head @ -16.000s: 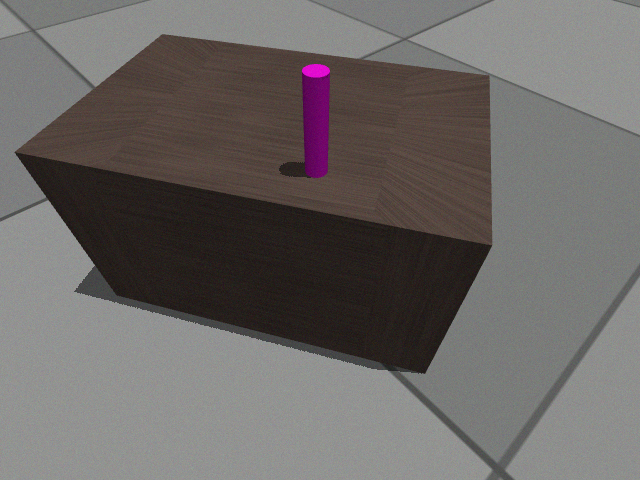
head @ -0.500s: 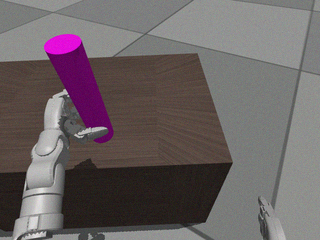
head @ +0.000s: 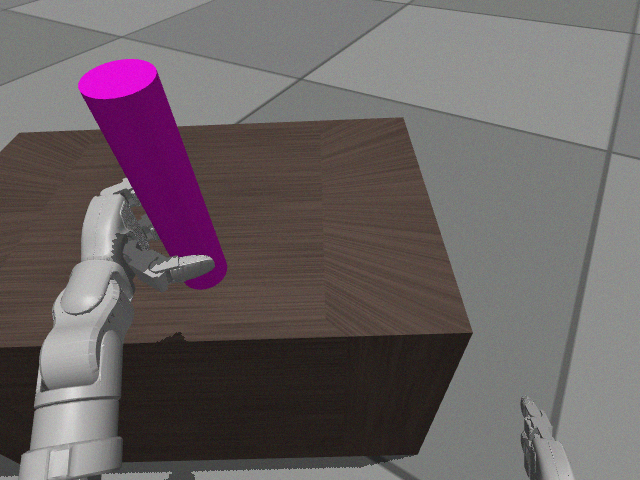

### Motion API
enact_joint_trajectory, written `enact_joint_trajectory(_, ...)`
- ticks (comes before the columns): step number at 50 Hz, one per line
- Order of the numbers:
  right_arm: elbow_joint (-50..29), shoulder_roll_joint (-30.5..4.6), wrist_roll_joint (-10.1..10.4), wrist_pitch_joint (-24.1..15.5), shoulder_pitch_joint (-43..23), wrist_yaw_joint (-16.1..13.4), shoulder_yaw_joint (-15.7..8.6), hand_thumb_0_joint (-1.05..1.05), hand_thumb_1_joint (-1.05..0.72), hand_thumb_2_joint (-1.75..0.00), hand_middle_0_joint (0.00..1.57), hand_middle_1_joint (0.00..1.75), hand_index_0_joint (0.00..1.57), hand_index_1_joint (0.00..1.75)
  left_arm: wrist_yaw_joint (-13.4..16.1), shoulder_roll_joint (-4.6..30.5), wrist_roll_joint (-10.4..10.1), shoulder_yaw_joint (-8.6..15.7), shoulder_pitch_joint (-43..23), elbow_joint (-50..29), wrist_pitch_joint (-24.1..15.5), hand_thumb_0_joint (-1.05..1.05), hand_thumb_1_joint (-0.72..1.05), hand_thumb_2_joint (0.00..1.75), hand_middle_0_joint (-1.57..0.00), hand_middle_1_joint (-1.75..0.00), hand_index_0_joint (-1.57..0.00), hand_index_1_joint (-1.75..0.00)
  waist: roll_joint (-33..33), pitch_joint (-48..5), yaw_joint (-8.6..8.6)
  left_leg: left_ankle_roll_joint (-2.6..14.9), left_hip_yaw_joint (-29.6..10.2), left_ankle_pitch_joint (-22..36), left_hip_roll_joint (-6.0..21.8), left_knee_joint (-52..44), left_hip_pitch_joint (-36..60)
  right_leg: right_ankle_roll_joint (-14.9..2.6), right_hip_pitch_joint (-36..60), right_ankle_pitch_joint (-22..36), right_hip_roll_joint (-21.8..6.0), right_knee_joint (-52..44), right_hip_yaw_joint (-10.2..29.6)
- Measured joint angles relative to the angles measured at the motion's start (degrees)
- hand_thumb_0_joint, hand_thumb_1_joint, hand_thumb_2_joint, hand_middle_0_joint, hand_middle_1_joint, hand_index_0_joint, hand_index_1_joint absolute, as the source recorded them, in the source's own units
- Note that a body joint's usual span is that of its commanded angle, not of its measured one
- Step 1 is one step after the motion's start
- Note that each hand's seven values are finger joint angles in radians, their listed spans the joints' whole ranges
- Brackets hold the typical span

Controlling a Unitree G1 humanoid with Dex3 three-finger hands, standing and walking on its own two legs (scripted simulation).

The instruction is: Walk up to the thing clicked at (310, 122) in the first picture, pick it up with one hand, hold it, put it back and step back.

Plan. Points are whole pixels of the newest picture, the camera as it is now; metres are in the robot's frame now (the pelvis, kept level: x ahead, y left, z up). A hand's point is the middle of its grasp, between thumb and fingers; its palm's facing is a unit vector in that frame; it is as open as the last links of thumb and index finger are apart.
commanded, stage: hold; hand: left
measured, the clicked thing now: (172, 198) +0.32 +0.14 +0.24
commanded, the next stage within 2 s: none
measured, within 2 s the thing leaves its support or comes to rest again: neither
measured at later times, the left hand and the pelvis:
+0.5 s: hand (170, 220) +0.34 +0.16 +0.20, palm faces +0.06 -1.00 +0.00, open 9.3 cm; pelvis +0.00 -0.01 +0.00, yaw +1 degrees
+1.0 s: hand (168, 228) +0.33 +0.16 +0.20, palm faces +0.04 -1.00 +0.01, open 9.3 cm; pelvis +0.00 -0.01 +0.01, yaw +0 degrees
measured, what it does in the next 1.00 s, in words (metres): stands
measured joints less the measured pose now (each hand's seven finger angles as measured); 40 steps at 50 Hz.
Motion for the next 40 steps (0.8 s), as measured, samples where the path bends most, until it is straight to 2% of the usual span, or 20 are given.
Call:
enact_joint_trajectory(9, 1.85, 0.21, -0.14, -0.82, -1.34, 0.28, 0.14, -0.01, 0.51, -0.05, 0.05, 0.05, 0.06, 0.05, -0.38, 0.09, 0.01, -0.33, -0.23, -1.29, 2.43, -0.02, -0.61, 0.85, -1.0, -1.41, -1.05, -1.42, 0.2, -0.29, 0.09, -0.17, -0.24, 0.43, -0.01, -1.13, 1.22, -0.16, 1.24, 0.24, -0.03, -0.94, -0.28)
enact_joint_trajectory(17, 1.59, -0.01, 0.0, -1.54, -0.88, 0.62, -0.22, -0.01, 0.51, -0.05, 0.05, 0.05, 0.06, 0.05, -0.77, -0.04, -0.76, 0.76, 0.13, -3.71, 4.54, -0.02, -0.61, 0.85, -1.0, -1.4, -1.05, -1.4, 0.54, -0.19, 0.22, -0.33, -0.43, 0.94, 0.04, -2.22, 2.17, -0.33, 2.06, 0.43, 0.0, -1.58, -0.49)
enact_joint_trajectory(25, 2.25, 0.01, -0.12, -1.8, -1.09, 0.82, -0.14, -0.01, 0.51, -0.05, 0.05, 0.05, 0.06, 0.05, -0.99, -0.15, -0.63, 0.99, 0.1, -4.48, 6.23, -0.02, -0.61, 0.86, -1.0, -1.39, -1.05, -1.4, 0.5, -0.13, 0.4, -0.54, -0.69, 1.4, 0.12, -2.9, 2.65, -0.56, 2.51, 0.66, 0.06, -1.99, -0.76)
enact_joint_trajectory(40, 2.89, -0.05, -0.23, -2.94, -1.29, 0.7, -0.58, -0.01, 0.52, -0.05, 0.05, 0.05, 0.06, 0.05, -0.85, 0.49, -0.43, 1.81, -1.1, -2.78, 5.74, -0.02, -0.61, 0.87, -0.99, -1.38, -1.05, -1.39, 0.24, 0.03, -0.1, -0.58, -0.67, 2.17, 0.17, -3.73, 2.98, -0.63, 2.81, 1.41, 0.13, -2.8, -0.76)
